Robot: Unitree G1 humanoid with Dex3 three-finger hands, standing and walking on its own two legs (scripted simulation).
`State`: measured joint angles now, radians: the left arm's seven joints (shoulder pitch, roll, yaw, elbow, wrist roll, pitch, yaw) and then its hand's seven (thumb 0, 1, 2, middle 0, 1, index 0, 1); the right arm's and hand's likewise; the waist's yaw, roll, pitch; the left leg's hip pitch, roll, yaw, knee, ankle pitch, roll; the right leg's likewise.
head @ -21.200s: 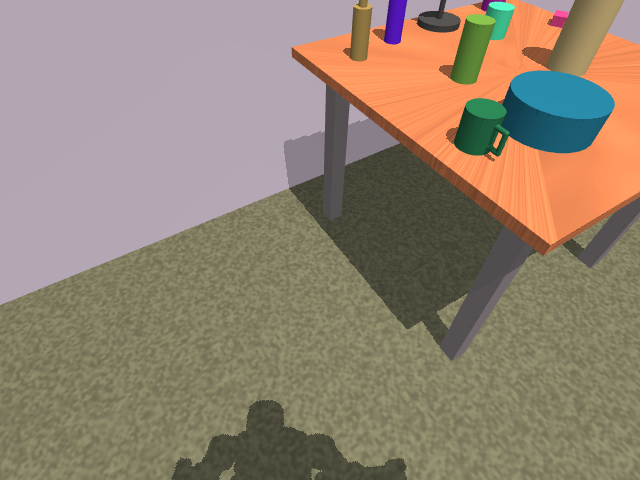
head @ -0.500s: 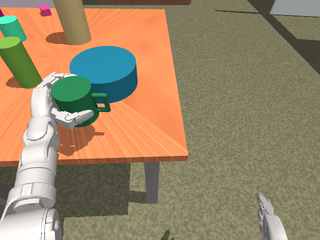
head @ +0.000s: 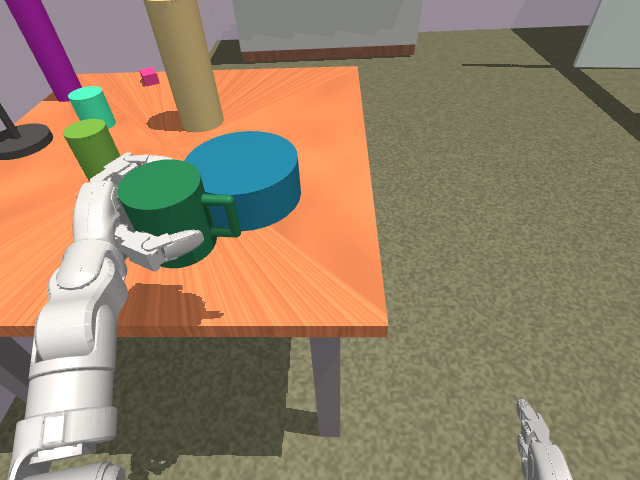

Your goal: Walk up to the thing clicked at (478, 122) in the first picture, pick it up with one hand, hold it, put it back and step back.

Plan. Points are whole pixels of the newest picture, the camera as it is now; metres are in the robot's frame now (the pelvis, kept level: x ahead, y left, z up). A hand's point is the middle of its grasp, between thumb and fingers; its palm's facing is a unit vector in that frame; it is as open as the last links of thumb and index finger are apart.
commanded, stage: lift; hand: left
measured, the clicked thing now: (186, 215) +0.38 +0.15 +0.19
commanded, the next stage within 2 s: hold in 0.56 s
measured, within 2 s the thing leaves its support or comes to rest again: neither
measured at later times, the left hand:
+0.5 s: hand (139, 202) +0.35 +0.18 +0.23, palm faces +0.13 -0.99 -0.01, open 11.7 cm
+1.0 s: hand (132, 183) +0.35 +0.18 +0.26, palm faces +0.10 -1.00 -0.02, open 11.6 cm
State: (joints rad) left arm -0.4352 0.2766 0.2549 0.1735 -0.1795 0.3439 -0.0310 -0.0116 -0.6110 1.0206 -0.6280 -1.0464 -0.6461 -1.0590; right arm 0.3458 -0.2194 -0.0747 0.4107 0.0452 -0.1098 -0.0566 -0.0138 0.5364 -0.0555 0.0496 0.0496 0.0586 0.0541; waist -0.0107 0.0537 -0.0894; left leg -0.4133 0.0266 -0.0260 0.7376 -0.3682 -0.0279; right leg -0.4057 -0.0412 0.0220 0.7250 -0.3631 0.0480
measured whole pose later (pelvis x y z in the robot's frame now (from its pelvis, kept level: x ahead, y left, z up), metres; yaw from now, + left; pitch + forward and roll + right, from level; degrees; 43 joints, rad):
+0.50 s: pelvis -0.01 +0.00 +0.00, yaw +0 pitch +0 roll +0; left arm -0.43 0.28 0.28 -0.02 -0.22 0.56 -0.04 -0.01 -0.61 1.02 -0.63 -1.05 -0.64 -1.06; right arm 0.30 -0.23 -0.10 0.57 0.05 -0.23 -0.08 -0.01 0.52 -0.06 0.05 0.05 0.06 0.05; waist 0.01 0.06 -0.09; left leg -0.36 0.02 -0.03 0.69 -0.34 -0.02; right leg -0.35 -0.05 0.02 0.69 -0.34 0.05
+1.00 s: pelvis +0.01 +0.00 +0.01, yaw +1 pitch +1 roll +0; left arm -0.43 0.30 0.31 -0.14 -0.25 0.70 -0.08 -0.01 -0.61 1.00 -0.65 -1.01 -0.67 -1.02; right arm 0.28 -0.22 -0.10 0.61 0.05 -0.27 -0.08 -0.01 0.50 -0.06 0.05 0.05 0.06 0.05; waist 0.02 0.07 -0.10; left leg -0.34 0.01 -0.04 0.68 -0.35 -0.03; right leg -0.33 -0.06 0.01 0.68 -0.36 0.05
